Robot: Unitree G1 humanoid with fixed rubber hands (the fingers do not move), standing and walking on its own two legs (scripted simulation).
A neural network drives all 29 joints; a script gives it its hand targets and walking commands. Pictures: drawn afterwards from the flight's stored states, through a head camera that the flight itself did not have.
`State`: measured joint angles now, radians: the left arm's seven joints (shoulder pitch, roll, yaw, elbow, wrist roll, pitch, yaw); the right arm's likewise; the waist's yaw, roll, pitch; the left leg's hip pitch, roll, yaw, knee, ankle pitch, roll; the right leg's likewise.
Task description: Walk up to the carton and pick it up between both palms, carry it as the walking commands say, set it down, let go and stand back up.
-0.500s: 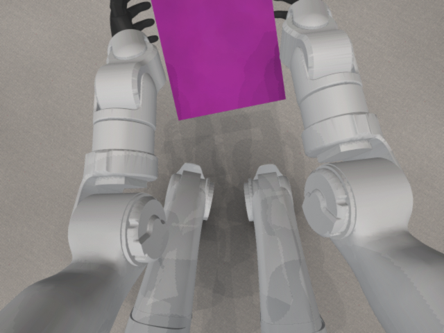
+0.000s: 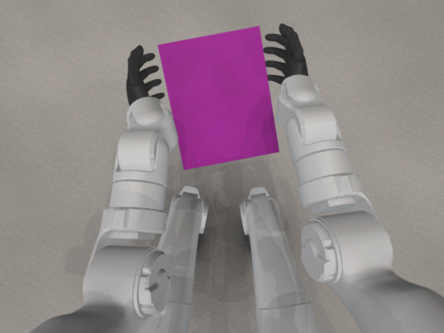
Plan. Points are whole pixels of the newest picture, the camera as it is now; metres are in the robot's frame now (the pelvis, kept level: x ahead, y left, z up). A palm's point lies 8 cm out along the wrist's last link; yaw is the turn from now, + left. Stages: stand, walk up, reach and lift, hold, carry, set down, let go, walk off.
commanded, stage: reach and lift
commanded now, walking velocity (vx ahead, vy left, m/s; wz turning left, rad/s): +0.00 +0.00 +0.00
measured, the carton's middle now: (219, 105) +0.48 +0.03 -0.14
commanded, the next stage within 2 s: none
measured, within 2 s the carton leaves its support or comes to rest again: neither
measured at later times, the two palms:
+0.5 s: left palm (132, 99) +0.43 +0.13 +0.03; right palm (319, 77) +0.47 -0.10 +0.03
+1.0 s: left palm (120, 82) +0.42 +0.12 +0.09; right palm (351, 57) +0.46 -0.11 +0.09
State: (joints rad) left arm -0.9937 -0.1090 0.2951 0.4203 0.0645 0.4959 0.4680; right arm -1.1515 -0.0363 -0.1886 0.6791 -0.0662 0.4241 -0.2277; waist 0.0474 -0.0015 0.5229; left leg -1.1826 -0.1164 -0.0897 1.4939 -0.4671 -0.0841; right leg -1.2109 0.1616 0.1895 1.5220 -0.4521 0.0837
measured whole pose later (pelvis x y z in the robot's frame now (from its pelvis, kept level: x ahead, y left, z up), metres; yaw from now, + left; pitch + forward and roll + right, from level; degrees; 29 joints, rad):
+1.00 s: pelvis -0.01 -0.01 +0.10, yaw -1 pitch -2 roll +2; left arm -0.92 -0.12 0.30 0.53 0.09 0.49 0.42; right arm -1.04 0.02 -0.23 0.72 -0.09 0.44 -0.26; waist 0.04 -0.01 0.52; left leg -0.68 -0.08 -0.12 1.00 -0.28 -0.09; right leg -0.72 0.12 0.19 1.04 -0.27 0.04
